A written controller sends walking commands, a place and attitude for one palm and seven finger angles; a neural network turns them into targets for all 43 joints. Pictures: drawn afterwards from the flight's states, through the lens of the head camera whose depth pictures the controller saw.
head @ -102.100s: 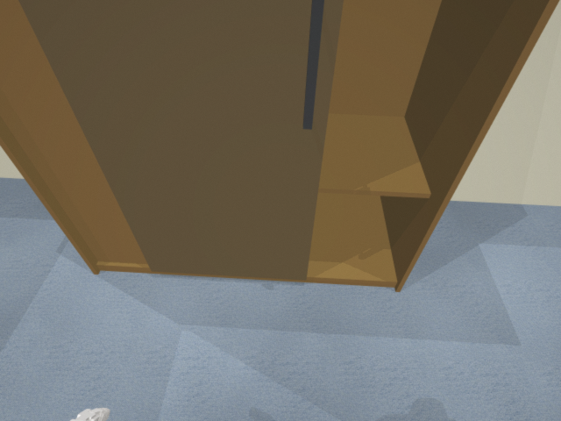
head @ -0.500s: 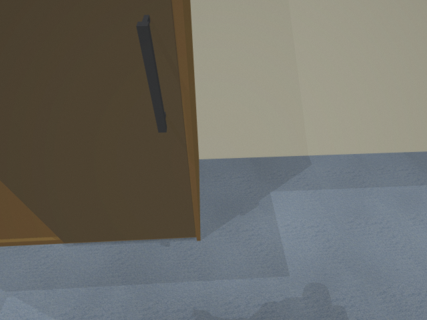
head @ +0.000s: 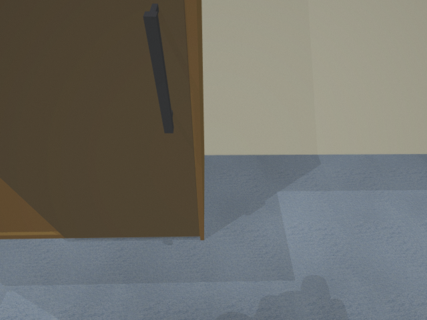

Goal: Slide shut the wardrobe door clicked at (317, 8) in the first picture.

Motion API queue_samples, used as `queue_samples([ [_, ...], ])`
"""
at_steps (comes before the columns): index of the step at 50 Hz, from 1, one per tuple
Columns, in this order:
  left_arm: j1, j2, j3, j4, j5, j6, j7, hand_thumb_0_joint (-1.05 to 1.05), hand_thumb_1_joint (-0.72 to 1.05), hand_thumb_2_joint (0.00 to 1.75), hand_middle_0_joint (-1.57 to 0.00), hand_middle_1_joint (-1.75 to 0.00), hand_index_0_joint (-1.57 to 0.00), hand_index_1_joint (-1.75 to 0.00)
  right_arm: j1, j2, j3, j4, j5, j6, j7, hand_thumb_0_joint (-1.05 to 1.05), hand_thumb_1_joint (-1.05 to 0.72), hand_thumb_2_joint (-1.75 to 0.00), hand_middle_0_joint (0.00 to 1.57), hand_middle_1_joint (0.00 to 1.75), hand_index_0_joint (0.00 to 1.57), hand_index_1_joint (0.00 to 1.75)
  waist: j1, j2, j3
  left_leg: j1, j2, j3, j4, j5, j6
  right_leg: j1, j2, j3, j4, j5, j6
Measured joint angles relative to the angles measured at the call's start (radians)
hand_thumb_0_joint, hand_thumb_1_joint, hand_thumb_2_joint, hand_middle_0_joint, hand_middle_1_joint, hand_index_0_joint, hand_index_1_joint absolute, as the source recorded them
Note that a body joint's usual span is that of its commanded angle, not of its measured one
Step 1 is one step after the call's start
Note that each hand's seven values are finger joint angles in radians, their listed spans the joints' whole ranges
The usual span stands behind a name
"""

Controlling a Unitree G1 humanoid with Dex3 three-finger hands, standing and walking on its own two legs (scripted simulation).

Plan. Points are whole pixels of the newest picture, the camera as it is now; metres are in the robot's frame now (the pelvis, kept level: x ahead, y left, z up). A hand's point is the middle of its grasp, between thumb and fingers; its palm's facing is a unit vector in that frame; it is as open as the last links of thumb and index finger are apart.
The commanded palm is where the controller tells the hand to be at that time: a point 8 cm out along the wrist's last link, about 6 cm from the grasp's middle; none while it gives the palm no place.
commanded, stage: come to a stop and stand still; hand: left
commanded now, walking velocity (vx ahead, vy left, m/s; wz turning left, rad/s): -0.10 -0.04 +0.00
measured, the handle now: (162, 77) +0.53 +0.14 +0.17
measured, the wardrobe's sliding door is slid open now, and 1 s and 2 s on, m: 0.00 0.00 0.00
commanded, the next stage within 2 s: look again from close up in 1.30 s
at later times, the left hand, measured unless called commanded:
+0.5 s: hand out of the picture -0.01 +0.20 -0.17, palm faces +0.00 -0.98 -0.21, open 7.4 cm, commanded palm none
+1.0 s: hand out of the picture -0.08 +0.19 -0.17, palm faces -0.02 -0.98 -0.20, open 7.4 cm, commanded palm none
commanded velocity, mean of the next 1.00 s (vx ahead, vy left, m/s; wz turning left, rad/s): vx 0.00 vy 0.00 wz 0.00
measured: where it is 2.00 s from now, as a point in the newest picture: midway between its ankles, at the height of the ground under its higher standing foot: outside the picture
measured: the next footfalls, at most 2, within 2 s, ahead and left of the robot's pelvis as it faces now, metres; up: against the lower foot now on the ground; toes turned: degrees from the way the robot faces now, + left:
none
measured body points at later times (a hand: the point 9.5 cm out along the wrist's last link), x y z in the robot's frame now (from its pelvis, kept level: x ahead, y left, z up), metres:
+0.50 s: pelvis -0.06 +0.01 +0.00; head -0.07 +0.02 +0.45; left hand -0.01 +0.25 -0.15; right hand -0.01 -0.22 -0.15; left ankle -0.03 +0.12 -0.73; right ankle -0.09 -0.10 -0.73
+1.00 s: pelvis -0.06 +0.01 +0.00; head -0.05 +0.02 +0.45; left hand -0.07 +0.24 -0.16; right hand -0.06 -0.22 -0.15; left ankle -0.03 +0.12 -0.73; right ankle -0.09 -0.10 -0.73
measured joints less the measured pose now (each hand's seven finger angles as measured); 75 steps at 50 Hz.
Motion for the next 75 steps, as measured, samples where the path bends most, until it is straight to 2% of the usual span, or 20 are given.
queue_samples([
  [7, -0.046, 0.019, 0.011, -0.055, 0.004, -0.002, 0.002, 0.01, 0.91, 0.90, -0.20, -0.30, -0.20, -0.29, -0.023, -0.040, -0.018, -0.036, -0.003, 0.002, -0.002, 0.01, -0.92, -0.89, 0.20, 0.30, 0.20, 0.30, -0.003, 0.008, -0.002, -0.015, 0.003, 0.005, -0.038, 0.029, -0.003, -0.026, 0.003, -0.004, -0.016, 0.020, -0.007],
  [10, -0.052, 0.025, 0.002, -0.099, 0.013, -0.030, 0.021, 0.01, 0.91, 0.90, -0.20, -0.30, -0.20, -0.29, -0.045, -0.075, -0.022, -0.087, 0.003, 0.006, 0.015, 0.02, -0.92, -0.89, 0.20, 0.30, 0.20, 0.30, -0.003, 0.026, -0.001, -0.105, 0.027, 0.001, 0.086, 0.016, 0.018, -0.057, 0.026, -0.002, -0.016, 0.048, -0.009],
  [12, -0.047, 0.031, -0.004, -0.129, 0.015, -0.042, 0.022, 0.01, 0.91, 0.90, -0.20, -0.29, -0.20, -0.29, -0.054, -0.095, -0.025, -0.130, 0.003, -0.001, 0.023, 0.01, -0.92, -0.89, 0.20, 0.30, 0.20, 0.30, -0.009, 0.031, 0.000, -0.128, 0.034, 0.001, 0.099, 0.010, 0.031, -0.076, 0.037, 0.003, 0.011, 0.048, -0.013],
  [13, -0.045, 0.033, -0.008, -0.139, 0.013, -0.042, 0.020, 0.01, 0.91, 0.90, -0.20, -0.29, -0.20, -0.29, -0.056, -0.103, -0.026, -0.147, 0.002, -0.007, 0.026, 0.01, -0.92, -0.89, 0.20, 0.30, 0.20, 0.30, -0.013, 0.034, -0.002, -0.123, 0.035, 0.001, 0.080, 0.043, 0.030, -0.083, 0.040, 0.004, 0.034, 0.039, -0.013],
  [16, -0.053, 0.045, -0.013, -0.155, 0.010, -0.021, 0.015, 0.01, 0.91, 0.90, -0.20, -0.29, -0.20, -0.29, -0.059, -0.111, -0.021, -0.170, -0.004, -0.014, 0.027, 0.01, -0.92, -0.89, 0.20, 0.30, 0.20, 0.30, -0.013, 0.016, -0.020, -0.118, 0.023, 0.008, 0.096, 0.027, 0.015, -0.092, 0.024, 0.011, 0.081, 0.017, -0.003],
  [21, -0.059, 0.055, -0.023, -0.176, 0.012, -0.006, -0.001, 0.01, 0.91, 0.90, -0.20, -0.29, -0.20, -0.29, -0.059, -0.104, -0.002, -0.187, -0.008, -0.006, 0.035, 0.01, -0.92, -0.89, 0.20, 0.30, 0.20, 0.30, 0.000, 0.015, -0.051, -0.119, 0.014, 0.013, 0.077, 0.049, 0.023, -0.099, 0.015, 0.015, 0.071, 0.041, 0.002],
  [27, -0.032, 0.068, -0.030, -0.172, 0.013, -0.002, -0.014, 0.01, 0.91, 0.90, -0.20, -0.29, -0.20, -0.29, -0.045, -0.092, 0.006, -0.188, -0.010, -0.009, 0.039, 0.00, -0.93, -0.89, 0.20, 0.30, 0.20, 0.30, 0.002, 0.009, -0.067, -0.124, 0.002, 0.024, 0.021, 0.096, 0.031, -0.121, 0.004, 0.024, 0.045, 0.075, 0.006],
  [41, 0.023, 0.079, -0.033, -0.089, 0.009, -0.007, -0.018, 0.01, 0.91, 0.90, -0.20, -0.29, -0.20, -0.29, -0.003, -0.098, 0.019, -0.092, -0.001, -0.015, 0.041, 0.01, -0.91, -0.89, 0.20, 0.30, 0.20, 0.30, 0.013, 0.003, -0.035, -0.112, -0.005, 0.028, -0.035, 0.130, 0.032, -0.118, 0.000, 0.027, 0.008, 0.100, 0.008],
  [58, -0.032, 0.063, -0.037, -0.072, 0.008, -0.021, -0.018, 0.01, 0.91, 0.90, -0.20, -0.29, -0.20, -0.29, -0.060, -0.087, 0.018, -0.062, 0.001, -0.027, 0.035, 0.01, -0.91, -0.89, 0.20, 0.30, 0.20, 0.30, 0.014, -0.008, -0.036, -0.088, 0.002, 0.029, -0.049, 0.122, 0.021, -0.095, 0.007, 0.029, -0.007, 0.092, 0.001],
  [75, -0.065, 0.100, -0.027, -0.083, 0.008, -0.024, -0.021, 0.01, 0.91, 0.90, -0.20, -0.29, -0.20, -0.29, -0.092, -0.115, 0.017, -0.066, -0.001, -0.028, 0.036, 0.00, -0.91, -0.89, 0.20, 0.30, 0.20, 0.30, 0.014, -0.007, -0.041, -0.067, 0.006, 0.023, -0.069, 0.118, 0.010, -0.073, 0.013, 0.024, -0.027, 0.087, -0.007],
])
